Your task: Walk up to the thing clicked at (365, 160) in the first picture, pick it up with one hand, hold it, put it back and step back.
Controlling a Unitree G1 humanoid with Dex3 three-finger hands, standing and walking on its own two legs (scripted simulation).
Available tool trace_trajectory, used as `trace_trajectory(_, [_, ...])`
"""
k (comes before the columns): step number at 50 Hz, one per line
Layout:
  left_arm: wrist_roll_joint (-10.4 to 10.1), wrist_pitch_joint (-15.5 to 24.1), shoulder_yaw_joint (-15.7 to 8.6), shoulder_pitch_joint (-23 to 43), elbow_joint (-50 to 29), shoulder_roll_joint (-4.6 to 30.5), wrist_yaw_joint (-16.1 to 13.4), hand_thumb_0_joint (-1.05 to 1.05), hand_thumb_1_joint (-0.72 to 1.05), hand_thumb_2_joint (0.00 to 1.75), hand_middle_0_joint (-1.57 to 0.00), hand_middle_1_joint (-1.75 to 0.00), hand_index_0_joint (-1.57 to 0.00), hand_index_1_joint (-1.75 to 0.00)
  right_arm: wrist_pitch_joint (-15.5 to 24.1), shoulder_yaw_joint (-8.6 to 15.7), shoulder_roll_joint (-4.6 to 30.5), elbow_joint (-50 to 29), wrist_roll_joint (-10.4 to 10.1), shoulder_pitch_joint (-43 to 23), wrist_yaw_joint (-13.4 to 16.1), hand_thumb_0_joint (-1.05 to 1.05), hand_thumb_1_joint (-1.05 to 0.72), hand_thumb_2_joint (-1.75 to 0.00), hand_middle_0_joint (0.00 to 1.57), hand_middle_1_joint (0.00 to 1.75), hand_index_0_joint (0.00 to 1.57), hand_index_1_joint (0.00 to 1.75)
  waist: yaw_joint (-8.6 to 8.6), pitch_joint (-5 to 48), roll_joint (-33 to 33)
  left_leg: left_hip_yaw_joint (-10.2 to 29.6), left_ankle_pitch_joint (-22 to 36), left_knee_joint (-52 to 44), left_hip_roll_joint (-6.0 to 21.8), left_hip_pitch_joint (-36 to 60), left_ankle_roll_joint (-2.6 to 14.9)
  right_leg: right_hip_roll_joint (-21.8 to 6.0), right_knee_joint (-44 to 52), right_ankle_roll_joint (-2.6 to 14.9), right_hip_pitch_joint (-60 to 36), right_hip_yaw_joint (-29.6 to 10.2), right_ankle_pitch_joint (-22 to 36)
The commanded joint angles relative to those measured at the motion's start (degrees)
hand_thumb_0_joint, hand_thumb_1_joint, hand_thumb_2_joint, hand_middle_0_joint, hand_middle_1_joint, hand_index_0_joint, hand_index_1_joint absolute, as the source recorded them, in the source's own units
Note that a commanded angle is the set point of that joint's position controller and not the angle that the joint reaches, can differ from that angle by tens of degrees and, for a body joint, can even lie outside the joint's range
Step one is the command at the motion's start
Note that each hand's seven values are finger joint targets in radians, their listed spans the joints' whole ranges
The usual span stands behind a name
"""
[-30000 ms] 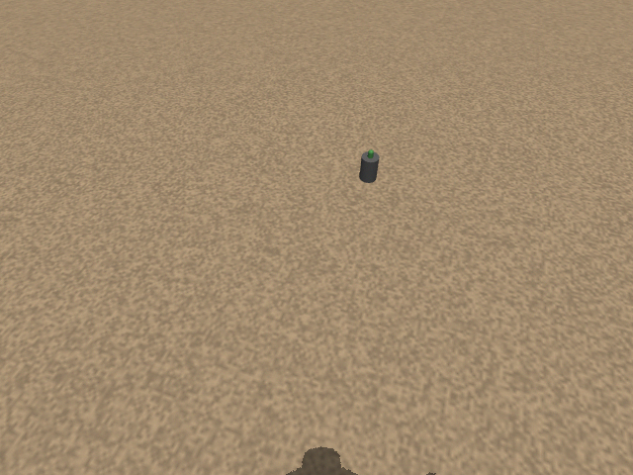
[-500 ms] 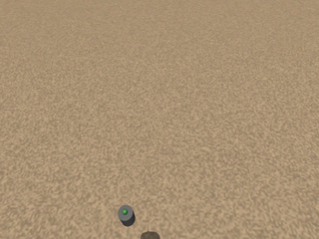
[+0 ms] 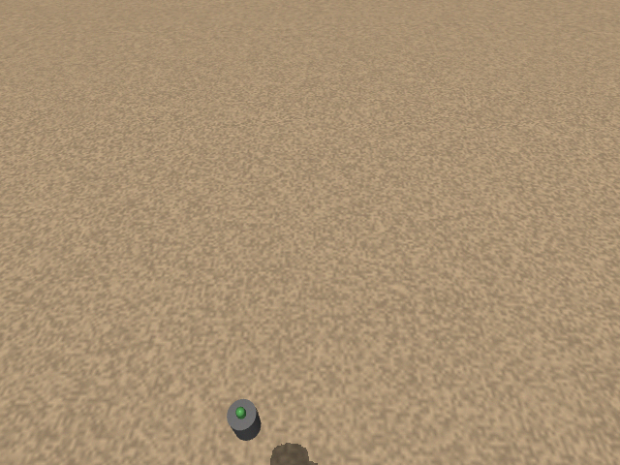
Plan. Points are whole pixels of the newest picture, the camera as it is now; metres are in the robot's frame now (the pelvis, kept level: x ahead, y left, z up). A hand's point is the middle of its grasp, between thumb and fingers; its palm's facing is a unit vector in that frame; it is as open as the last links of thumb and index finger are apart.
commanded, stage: step back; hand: left
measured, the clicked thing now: (243, 418) +0.36 +0.21 -0.70
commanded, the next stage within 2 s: none
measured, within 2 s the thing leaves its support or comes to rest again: neither
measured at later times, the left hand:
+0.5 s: hand out of the picture +0.07 +0.30 -0.19, palm faces -0.05 -0.93 -0.36, open 7.4 cm
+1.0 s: hand out of the picture -0.06 +0.28 -0.15, palm faces -0.07 -0.91 -0.40, open 7.4 cm
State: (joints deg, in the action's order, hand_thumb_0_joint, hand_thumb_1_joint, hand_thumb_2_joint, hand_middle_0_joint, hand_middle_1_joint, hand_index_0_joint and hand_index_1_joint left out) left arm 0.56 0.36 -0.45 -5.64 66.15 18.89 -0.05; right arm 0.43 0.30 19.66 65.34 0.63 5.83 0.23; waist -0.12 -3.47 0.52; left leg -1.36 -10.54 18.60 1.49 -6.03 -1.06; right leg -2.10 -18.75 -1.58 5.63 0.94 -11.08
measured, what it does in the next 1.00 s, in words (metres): walks backwards: left foot, then right foot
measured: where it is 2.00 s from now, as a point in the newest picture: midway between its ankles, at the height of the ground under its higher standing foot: outside the picture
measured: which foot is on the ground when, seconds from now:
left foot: down 0.00-0.22, up 0.24-0.34, down 0.36-0.82, up 0.84-1.00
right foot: down 0.00-0.36, up 0.38-0.78, down 0.80-1.00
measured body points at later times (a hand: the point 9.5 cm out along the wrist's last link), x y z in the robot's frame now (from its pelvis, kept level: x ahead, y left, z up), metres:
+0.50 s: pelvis -0.08 +0.04 -0.02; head +0.00 +0.07 +0.42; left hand +0.07 +0.35 -0.16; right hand -0.03 -0.28 -0.13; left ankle -0.07 +0.13 -0.75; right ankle -0.08 -0.11 -0.68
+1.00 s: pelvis -0.19 +0.03 -0.02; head -0.14 +0.01 +0.43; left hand -0.06 +0.33 -0.13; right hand -0.12 -0.30 -0.14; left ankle -0.20 +0.16 -0.68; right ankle -0.17 -0.09 -0.75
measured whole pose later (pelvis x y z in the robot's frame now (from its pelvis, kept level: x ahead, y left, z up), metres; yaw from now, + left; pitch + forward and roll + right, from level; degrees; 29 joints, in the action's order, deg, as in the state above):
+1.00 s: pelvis -0.19 +0.03 -0.02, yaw -4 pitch -2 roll +1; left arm 1.9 -2.6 -3.7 -8.8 46.6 20.0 -0.5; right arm -2.2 2.6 23.1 49.7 -0.7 9.4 1.2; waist -0.9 -8.5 0.6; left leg 6.0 -28.6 63.9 -6.4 -25.6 -0.7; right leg 0.5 -35.9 1.4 18.1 -2.6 -16.1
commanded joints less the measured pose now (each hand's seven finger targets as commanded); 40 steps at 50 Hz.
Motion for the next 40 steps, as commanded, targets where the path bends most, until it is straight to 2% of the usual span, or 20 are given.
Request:
trace_trajectory(1, [-1.3, 0.5, -4.8, 1.4, -6.1, 16.2, -1.2, 0.00, 0.90, 0.90, -0.20, -0.30, -0.20, -0.30, -0.4, 3.5, 14.3, -5.0, -0.8, -2.0, 0.2, 0.00, -0.90, -0.90, 0.20, 0.30, 0.20, 0.30, 0.46, 1.6, -1.8, 4.6, 20.7, 4.9, 5.6, -2.7, 3.71, -5.1, -4.2, 2.98, 3.1, -3.9, 21.6])
trace_trajectory(3, [-1.2, 0.2, -5.0, 0.6, -7.6, 15.3, -1.3, 0.00, 0.90, 0.90, -0.20, -0.30, -0.20, -0.30, -0.8, 4.0, 14.1, -6.1, -1.0, -1.2, 0.1, 0.00, -0.90, -0.90, 0.20, 0.30, 0.20, 0.30, 0.72, 6.9, -0.9, 4.2, 23.7, 7.5, 5.8, -1.2, 4.66, -4.8, -7.3, 4.16, 2.1, -3.5, 22.0])
trace_trajectory(8, [-0.5, -0.8, -5.5, 2.2, -11.9, 16.6, -1.3, 0.00, 0.90, 0.90, -0.20, -0.30, -0.20, -0.30, -2.2, 4.8, 13.0, -9.4, -1.0, -1.2, -0.1, 0.00, -0.90, -0.90, 0.20, 0.30, 0.20, 0.30, 0.54, 8.5, -3.7, 2.4, 11.7, 17.7, 1.3, -4.3, 4.63, -8.9, -7.6, 9.12, 7.1, -8.4, 19.3])
trace_trajectory(9, [-0.3, -0.9, -5.7, 2.2, -12.8, 17.9, -1.3, 0.00, 0.90, 0.90, -0.20, -0.30, -0.20, -0.30, -2.5, 4.8, 12.8, -10.1, -1.0, -1.0, -0.2, 0.00, -0.90, -0.90, 0.20, 0.30, 0.20, 0.30, 0.24, 7.9, -6.1, 1.7, 7.6, 21.5, -0.7, -5.1, 4.11, -11.3, -6.1, 11.12, 8.7, -11.1, 19.5])
trace_trajectory(11, [0.6, -1.2, -6.3, 5.9, -15.4, 19.9, -1.5, 0.00, 0.90, 0.90, -0.20, -0.30, -0.20, -0.30, -3.4, 5.2, 12.1, -10.8, -0.5, 1.9, -0.8, 0.00, -0.90, -0.90, 0.20, 0.30, 0.20, 0.30, 1.30, 6.6, -13.4, 1.1, -14.6, 32.6, -4.8, -6.8, 3.81, -17.7, -3.0, 15.93, 13.5, -16.3, 17.4])
trace_trajectory(12, [1.2, -1.1, -6.5, 6.0, -16.3, 19.8, -1.5, 0.00, 0.90, 0.90, -0.20, -0.30, -0.20, -0.30, -3.7, 5.4, 12.0, -11.3, -0.5, 3.0, -1.0, 0.00, -0.90, -0.90, 0.20, 0.30, 0.20, 0.30, 1.23, 5.9, -13.5, 3.4, -20.6, 36.3, -4.4, -7.8, 4.12, -18.5, -3.6, 17.13, 15.0, -16.3, 16.6])
trace_trajectory(14, [1.4, -1.2, -6.2, 9.2, -18.1, 19.0, -1.7, 0.00, 0.90, 0.90, -0.20, -0.30, -0.20, -0.30, -3.4, 5.8, 12.4, -11.5, -0.9, 6.9, -1.2, 0.00, -0.90, -0.90, 0.20, 0.30, 0.20, 0.30, 3.14, 5.6, -13.3, 4.4, -18.7, 33.9, -2.8, -7.1, 4.51, -16.2, -7.4, 14.79, 16.4, -12.7, 16.6])
trace_trajectory(16, [1.1, -1.8, -5.5, 8.8, -19.0, 17.0, -1.7, 0.00, 0.90, 0.90, -0.20, -0.30, -0.20, -0.30, -2.3, 6.0, 13.0, -11.3, -0.3, 9.0, -1.0, 0.00, -0.90, -0.90, 0.20, 0.30, 0.20, 0.30, 3.73, 5.9, -8.3, 2.7, -1.5, 14.4, -1.1, -7.3, 3.85, -9.5, -16.6, 8.90, 12.4, -7.6, 11.3])
trace_trajectory(17, [0.4, -2.5, -5.0, 7.2, -19.8, 14.2, -1.7, 0.00, 0.90, 0.90, -0.20, -0.30, -0.20, -0.30, -1.8, 6.8, 15.8, -12.0, 1.1, 7.6, -0.7, 0.00, -0.90, -0.90, 0.20, 0.30, 0.20, 0.30, 2.77, 4.5, 4.2, 13.0, 12.2, 6.2, 5.5, -7.2, 5.05, -1.8, -27.6, 5.64, 16.0, -4.4, 1.5])
trace_trajectory(18, [0.1, -2.9, -4.7, 5.7, -20.2, 11.7, -2.0, 0.00, 0.90, 0.90, -0.20, -0.30, -0.20, -0.30, -1.2, 7.7, 19.8, -13.2, 2.3, 6.6, -0.5, 0.00, -0.90, -0.90, 0.20, 0.30, 0.20, 0.30, 1.56, 3.3, 12.1, 25.9, 25.0, 3.0, 13.7, -2.1, 8.42, 7.6, -35.5, 3.77, 25.6, -5.6, -22.5])
trace_trajectory(19, [0.4, -3.1, -5.0, 3.8, -20.1, 12.9, -2.6, 0.00, 0.90, 0.90, -0.20, -0.30, -0.20, -0.30, -0.9, 8.2, 22.3, -14.4, 1.8, 6.6, -0.2, 0.00, -0.90, -0.90, 0.20, 0.30, 0.20, 0.30, 2.03, 5.7, 8.8, 26.5, 34.0, 5.1, 18.1, -3.1, 12.80, 7.9, -41.6, 3.45, 24.3, -10.9, -26.9])
trace_trajectory(21, [0.3, -3.2, -5.2, 4.2, -19.0, 13.8, -3.2, 0.00, 0.90, 0.90, -0.20, -0.30, -0.20, -0.30, -0.8, 7.7, 20.5, -15.7, 1.4, 2.6, 0.7, 0.00, -0.90, -0.90, 0.20, 0.30, 0.20, 0.30, 1.81, 5.2, 8.7, 26.9, 28.5, 4.1, 17.9, -5.7, 13.91, 8.6, -50.6, 3.54, 24.0, -15.2, -24.5])
trace_trajectory(23, [-0.2, -3.1, -5.2, -1.5, -18.1, 14.2, -2.8, 0.00, 0.90, 0.90, -0.20, -0.30, -0.20, -0.30, -0.5, 7.0, 17.2, -17.6, 1.8, -1.2, 1.5, 0.00, -0.90, -0.90, 0.20, 0.30, 0.20, 0.30, -1.70, 6.0, 7.9, 17.5, 28.4, 8.4, 12.5, -1.0, 12.55, 7.8, -52.0, 2.92, 27.1, -14.1, -18.1])
trace_trajectory(24, [0.1, -2.9, -5.7, -2.2, -18.2, 14.5, -2.6, 0.00, 0.90, 0.90, -0.20, -0.30, -0.20, -0.30, -0.4, 6.7, 15.8, -18.1, 1.3, -0.4, 1.7, 0.00, -0.90, -0.90, 0.20, 0.30, 0.20, 0.30, -1.49, 6.9, 7.8, 17.3, 29.9, 9.6, 13.1, 1.3, 13.98, 7.3, -53.5, 2.28, 26.5, -12.9, -17.9])
trace_trajectory(26, [0.5, -2.4, -6.0, -1.0, -19.7, 14.3, -2.1, 0.00, 0.90, 0.90, -0.20, -0.30, -0.20, -0.30, -0.3, 6.8, 14.6, -18.0, 1.0, 4.1, 1.9, 0.00, -0.90, -0.90, 0.20, 0.30, 0.20, 0.30, 0.59, 7.8, 5.4, 15.9, 32.3, 10.7, 11.8, 5.4, 12.61, 7.4, -50.1, 1.19, 26.5, -11.9, -17.1])
trace_trajectory(28, [0.5, -2.2, -6.0, 0.5, -21.5, 13.6, -1.9, 0.00, 0.90, 0.90, -0.20, -0.30, -0.20, -0.30, -0.3, 7.1, 15.0, -18.1, 0.8, 6.2, 2.2, 0.00, -0.90, -0.90, 0.20, 0.30, 0.20, 0.30, 2.22, 7.1, 5.5, 16.1, 32.5, 11.0, 12.9, 7.4, 14.21, 6.9, -45.7, 0.52, 26.7, -11.2, -18.2])
trace_trajectory(34, [0.5, -2.2, -6.6, -2.5, -22.2, 12.7, -1.3, 0.00, 0.90, 0.90, -0.20, -0.30, -0.20, -0.30, -0.5, 7.2, 16.7, -19.9, 0.9, 6.4, 2.1, 0.00, -0.90, -0.90, 0.20, 0.30, 0.20, 0.30, 2.56, 8.1, 6.8, 16.1, 25.2, 10.8, 14.7, 4.4, 15.21, 4.6, -33.1, 0.91, 20.1, -6.9, -18.1])
trace_trajectory(37, [0.8, -1.7, -6.8, -6.1, -20.8, 12.6, -0.9, 0.00, 0.90, 0.90, -0.20, -0.30, -0.20, -0.30, -1.0, 6.8, 16.9, -20.9, 0.7, 3.9, 1.7, 0.00, -0.90, -0.90, 0.20, 0.30, 0.20, 0.30, 0.95, 8.9, 6.2, 13.6, 17.2, 12.3, 12.9, -2.0, 12.94, 3.8, -20.8, 1.99, 11.7, -3.5, -13.0])
trace_trajectory(39, [1.3, -1.4, -7.2, -10.2, -19.0, 12.1, -0.8, 0.00, 0.90, 0.90, -0.20, -0.30, -0.20, -0.30, -1.5, 6.4, 16.6, -20.9, 0.1, 1.8, 1.4, 0.00, -0.90, -0.90, 0.20, 0.30, 0.20, 0.30, -1.54, 8.8, 6.1, 12.2, 11.3, 15.1, 11.8, -8.8, 9.67, 3.3, -8.4, 3.62, 3.4, -2.7, -2.4])
trace_trajectory(40, [2.0, -1.0, -7.9, -10.4, -19.6, 14.9, -0.9, 0.00, 0.90, 0.90, -0.20, -0.30, -0.20, -0.30, -1.6, 5.8, 14.9, -21.1, -0.4, 2.3, 1.2, 0.00, -0.90, -0.90, 0.20, 0.30, 0.20, 0.30, -1.57, 8.3, 0.3, 10.1, 3.7, 18.8, 8.3, -16.1, 6.15, -2.0, -6.0, 5.89, 0.4, -11.8, -0.7])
